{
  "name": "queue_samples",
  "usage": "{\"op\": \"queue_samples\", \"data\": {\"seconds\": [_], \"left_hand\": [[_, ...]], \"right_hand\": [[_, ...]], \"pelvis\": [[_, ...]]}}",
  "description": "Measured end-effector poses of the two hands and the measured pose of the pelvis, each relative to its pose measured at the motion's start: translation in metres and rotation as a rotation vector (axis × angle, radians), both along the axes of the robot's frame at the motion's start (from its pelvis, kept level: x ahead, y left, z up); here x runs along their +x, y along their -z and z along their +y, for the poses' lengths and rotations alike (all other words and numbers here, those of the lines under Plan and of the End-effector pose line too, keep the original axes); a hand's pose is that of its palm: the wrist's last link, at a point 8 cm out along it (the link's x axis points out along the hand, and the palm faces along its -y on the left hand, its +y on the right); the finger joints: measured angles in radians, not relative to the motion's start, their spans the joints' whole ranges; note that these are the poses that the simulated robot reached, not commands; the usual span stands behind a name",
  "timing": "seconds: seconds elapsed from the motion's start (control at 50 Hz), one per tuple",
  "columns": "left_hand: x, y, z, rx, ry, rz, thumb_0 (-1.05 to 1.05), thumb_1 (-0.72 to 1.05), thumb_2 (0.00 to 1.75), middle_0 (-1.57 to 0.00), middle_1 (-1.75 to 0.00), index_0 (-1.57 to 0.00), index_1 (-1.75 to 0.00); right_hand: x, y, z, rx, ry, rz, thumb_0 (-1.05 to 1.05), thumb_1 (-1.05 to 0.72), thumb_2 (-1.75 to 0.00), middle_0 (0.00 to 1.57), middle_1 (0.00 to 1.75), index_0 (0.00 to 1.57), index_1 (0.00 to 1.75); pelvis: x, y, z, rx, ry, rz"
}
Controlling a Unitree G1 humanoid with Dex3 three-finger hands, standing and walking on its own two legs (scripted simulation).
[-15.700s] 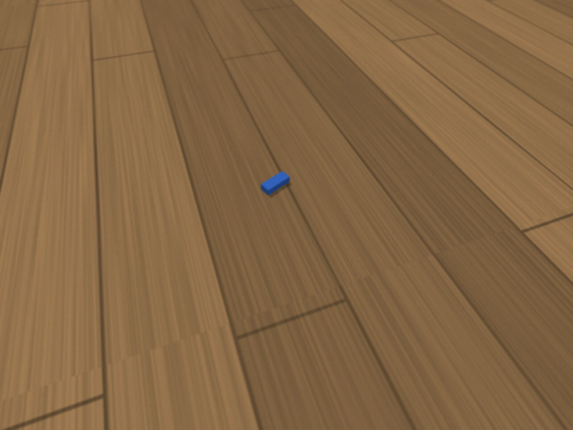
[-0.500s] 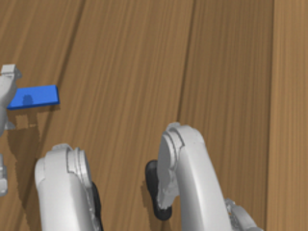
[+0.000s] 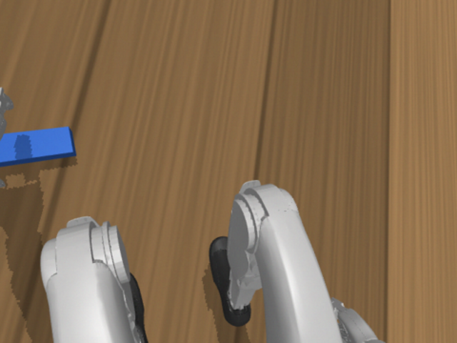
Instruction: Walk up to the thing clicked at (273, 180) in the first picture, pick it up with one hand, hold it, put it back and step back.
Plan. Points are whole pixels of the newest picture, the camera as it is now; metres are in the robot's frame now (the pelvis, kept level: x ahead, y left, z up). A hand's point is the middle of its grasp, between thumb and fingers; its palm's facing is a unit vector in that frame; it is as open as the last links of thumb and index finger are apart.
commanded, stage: rise first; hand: left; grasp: from above
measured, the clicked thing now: (34, 146) +0.48 +0.28 -0.30
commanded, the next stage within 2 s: approach in 0.64 s
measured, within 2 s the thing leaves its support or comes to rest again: neither
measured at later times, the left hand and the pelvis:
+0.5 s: hand out of the picture +0.44 +0.31 -0.18, palm faces -0.48 -0.06 -0.88, open 14.0 cm; pelvis -0.01 +0.00 +0.00, yaw +0 degrees
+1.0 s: hand (1, 140) +0.46 +0.29 -0.18, palm faces -0.44 -0.04 -0.90, open 14.0 cm; pelvis +0.00 +0.00 +0.00, yaw +0 degrees
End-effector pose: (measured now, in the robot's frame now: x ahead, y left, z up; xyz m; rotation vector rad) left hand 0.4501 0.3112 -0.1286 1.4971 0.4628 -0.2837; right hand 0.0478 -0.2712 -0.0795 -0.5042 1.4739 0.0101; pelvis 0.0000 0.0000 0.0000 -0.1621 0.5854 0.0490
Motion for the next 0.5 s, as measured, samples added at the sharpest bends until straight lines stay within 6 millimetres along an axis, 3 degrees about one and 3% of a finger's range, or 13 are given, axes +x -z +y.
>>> {"op": "queue_samples", "data": {"seconds": [0.5], "left_hand": [[-0.0067,-0.0078,0.0009,-0.003,0.013,0.020,0.00,-0.52,1.02,-0.10,-0.99,-0.10,-0.99]], "right_hand": [[0.0008,-0.0042,0.0020,0.012,-0.007,-0.034,0.00,-0.90,-0.90,0.20,0.30,0.20,0.30]], "pelvis": [[-0.0050,-0.0032,0.0001,0.002,-0.004,-0.012]]}}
